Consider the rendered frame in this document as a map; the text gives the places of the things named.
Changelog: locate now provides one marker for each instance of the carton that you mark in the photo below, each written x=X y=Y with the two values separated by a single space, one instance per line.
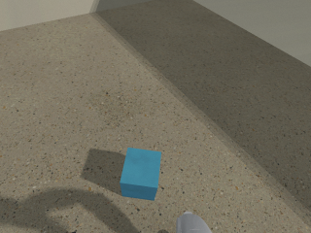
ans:
x=140 y=174

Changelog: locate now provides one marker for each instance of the robot right thigh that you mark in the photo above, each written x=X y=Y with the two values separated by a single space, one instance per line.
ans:
x=190 y=223

